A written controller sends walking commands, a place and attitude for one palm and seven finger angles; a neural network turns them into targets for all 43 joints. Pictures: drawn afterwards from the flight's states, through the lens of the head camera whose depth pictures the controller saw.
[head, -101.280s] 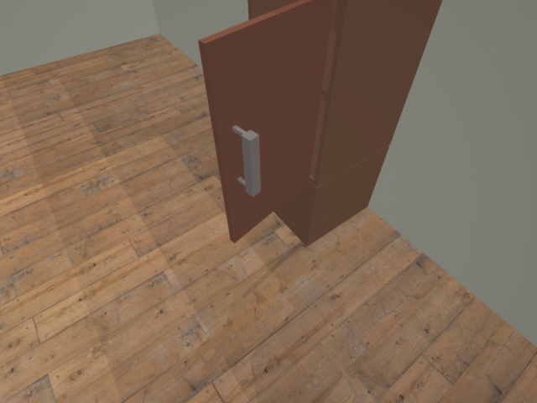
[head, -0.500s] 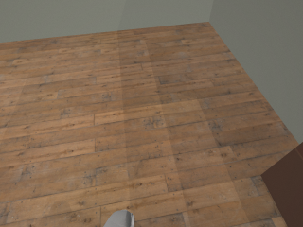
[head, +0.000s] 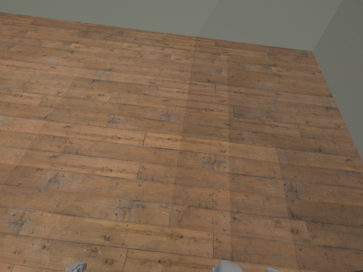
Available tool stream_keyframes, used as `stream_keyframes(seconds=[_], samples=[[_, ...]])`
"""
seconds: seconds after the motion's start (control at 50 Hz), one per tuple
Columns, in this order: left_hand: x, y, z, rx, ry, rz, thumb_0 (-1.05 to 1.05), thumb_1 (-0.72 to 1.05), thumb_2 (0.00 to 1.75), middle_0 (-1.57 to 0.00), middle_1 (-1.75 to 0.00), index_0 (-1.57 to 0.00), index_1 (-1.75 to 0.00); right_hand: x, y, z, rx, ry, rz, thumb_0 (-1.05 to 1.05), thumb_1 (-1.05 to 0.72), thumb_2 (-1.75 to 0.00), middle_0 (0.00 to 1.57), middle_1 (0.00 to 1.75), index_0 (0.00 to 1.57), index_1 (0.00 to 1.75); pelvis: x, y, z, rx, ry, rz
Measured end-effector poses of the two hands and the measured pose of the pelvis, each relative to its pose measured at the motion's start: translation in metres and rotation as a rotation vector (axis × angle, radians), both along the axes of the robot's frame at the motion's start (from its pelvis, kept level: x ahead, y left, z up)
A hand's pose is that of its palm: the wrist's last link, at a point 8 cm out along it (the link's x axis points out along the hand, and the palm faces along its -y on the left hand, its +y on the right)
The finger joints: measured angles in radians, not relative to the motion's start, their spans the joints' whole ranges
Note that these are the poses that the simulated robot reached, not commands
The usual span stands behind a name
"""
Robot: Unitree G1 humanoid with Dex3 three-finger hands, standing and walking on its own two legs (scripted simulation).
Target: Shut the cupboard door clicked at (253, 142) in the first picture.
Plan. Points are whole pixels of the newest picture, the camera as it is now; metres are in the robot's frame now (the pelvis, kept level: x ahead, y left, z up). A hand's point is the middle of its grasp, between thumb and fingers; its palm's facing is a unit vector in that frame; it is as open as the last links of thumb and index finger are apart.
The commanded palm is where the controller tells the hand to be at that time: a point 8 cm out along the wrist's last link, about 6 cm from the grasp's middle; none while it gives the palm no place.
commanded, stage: turn to face it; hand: left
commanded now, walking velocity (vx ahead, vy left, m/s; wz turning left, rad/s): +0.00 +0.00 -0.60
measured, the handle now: out of the picture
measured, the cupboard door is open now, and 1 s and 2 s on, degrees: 0 0 0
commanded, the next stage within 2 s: none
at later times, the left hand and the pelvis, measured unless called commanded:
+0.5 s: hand out of the picture +0.10 +0.13 -0.17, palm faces -0.18 -0.96 -0.21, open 7.4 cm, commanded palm none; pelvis +0.03 -0.04 +0.00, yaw -15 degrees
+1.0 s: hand (145, 219) +0.26 +0.11 -0.16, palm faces -0.51 -0.82 -0.25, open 7.4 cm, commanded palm none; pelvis +0.05 -0.01 +0.00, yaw -34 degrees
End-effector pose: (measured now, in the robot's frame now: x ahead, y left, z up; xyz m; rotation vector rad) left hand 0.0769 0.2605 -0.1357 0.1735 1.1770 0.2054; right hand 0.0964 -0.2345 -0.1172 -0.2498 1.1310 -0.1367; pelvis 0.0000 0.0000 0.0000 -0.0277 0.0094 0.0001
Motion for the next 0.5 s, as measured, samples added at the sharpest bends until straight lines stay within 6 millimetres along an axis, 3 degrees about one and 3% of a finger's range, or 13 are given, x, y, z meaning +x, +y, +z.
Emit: stream_keyframes(seconds=[0.12, 0.26, 0.38, 0.5], samples=[[0.016, -0.027, 0.002, -0.012, 0.033, -0.054, 0.01, 0.91, 0.9, -0.2, -0.3, -0.19, -0.29, -0.017, -0.009, -0.014, 0.041, 0.033, -0.091, 0.0, -0.93, -0.9, 0.21, 0.3, 0.21, 0.3, 0.017, -0.012, -0.001, 0.019, -0.02, -0.061], [0.017, -0.07, -0.008, -0.013, 0.119, -0.142, 0.01, 0.91, 0.9, -0.2, -0.3, -0.19, -0.3, -0.051, -0.044, -0.044, 0.08, 0.112, -0.232, 0.0, -0.92, -0.9, 0.21, 0.3, 0.21, 0.3, 0.027, -0.037, -0.016, 0.033, -0.014, -0.162], [0.013, -0.086, -0.002, -0.017, 0.172, -0.158, 0.01, 0.91, 0.9, -0.2, -0.3, -0.2, -0.3, -0.07, -0.063, -0.034, 0.058, 0.179, -0.288, 0.01, -0.92, -0.9, 0.2, 0.3, 0.2, 0.3, 0.028, -0.045, -0.005, 0.036, -0.001, -0.201], [0.027, -0.082, -0.002, -0.017, 0.187, -0.208, 0.01, 0.91, 0.9, -0.2, -0.3, -0.2, -0.3, -0.065, -0.069, -0.021, 0.029, 0.143, -0.335, 0.01, -0.91, -0.9, 0.2, 0.3, 0.2, 0.3, 0.033, -0.042, -0.001, 0.038, 0.012, -0.26]])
